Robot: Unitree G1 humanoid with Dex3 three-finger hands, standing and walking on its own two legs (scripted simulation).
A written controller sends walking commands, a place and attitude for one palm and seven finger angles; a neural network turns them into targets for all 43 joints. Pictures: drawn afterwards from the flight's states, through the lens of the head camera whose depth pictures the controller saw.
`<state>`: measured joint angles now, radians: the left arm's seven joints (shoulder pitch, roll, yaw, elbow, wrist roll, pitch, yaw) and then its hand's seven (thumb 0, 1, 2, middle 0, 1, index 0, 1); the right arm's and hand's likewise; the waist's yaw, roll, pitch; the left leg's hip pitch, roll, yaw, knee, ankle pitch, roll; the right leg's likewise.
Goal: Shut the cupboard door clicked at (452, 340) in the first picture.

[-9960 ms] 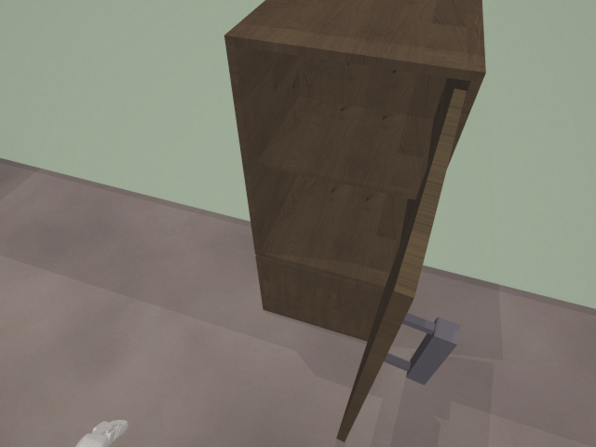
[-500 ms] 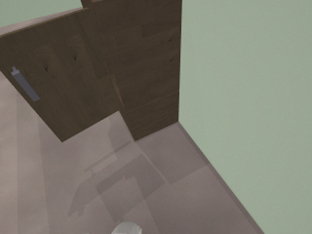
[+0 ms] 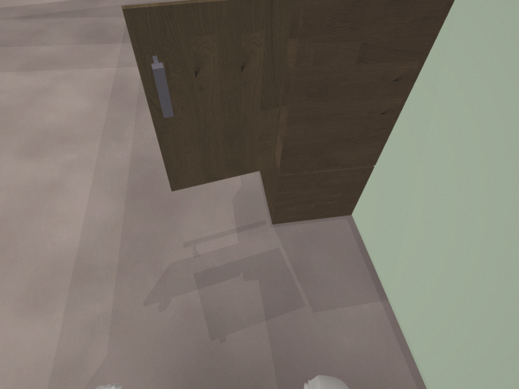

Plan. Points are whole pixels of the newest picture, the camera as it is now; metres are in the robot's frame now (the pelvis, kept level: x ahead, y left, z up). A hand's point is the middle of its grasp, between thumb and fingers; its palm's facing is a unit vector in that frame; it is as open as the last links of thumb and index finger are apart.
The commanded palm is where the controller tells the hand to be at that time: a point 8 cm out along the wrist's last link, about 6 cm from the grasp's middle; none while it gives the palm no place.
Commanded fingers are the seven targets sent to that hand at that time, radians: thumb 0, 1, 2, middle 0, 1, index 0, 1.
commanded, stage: turn to face it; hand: left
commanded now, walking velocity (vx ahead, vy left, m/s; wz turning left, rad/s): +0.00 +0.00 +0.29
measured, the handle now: (161, 86) +0.75 +0.29 +0.03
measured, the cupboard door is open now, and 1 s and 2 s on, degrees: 100 100 100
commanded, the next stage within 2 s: take the last steps up to it in 0.24 s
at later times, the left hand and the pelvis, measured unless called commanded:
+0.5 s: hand out of the picture +0.00 +0.13 -0.14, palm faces +0.23 -0.93 -0.28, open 7.3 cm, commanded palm none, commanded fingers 0.00 0.90 0.90 -0.20 -0.30 -0.20 -0.30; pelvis -0.02 -0.07 +0.01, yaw +10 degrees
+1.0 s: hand out of the picture -0.03 +0.18 -0.18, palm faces +0.28 -0.95 -0.16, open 7.4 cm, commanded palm none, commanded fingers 0.00 0.90 0.90 -0.20 -0.30 -0.20 -0.30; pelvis +0.05 +0.02 +0.00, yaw +11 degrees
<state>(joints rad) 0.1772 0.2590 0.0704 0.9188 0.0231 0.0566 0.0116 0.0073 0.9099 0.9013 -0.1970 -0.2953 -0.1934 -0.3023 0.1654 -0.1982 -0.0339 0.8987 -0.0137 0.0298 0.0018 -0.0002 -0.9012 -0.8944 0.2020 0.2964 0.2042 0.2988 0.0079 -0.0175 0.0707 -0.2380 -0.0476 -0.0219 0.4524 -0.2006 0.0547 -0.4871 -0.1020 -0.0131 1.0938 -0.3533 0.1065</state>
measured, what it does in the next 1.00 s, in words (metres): steps on the spot: right foot, then left foot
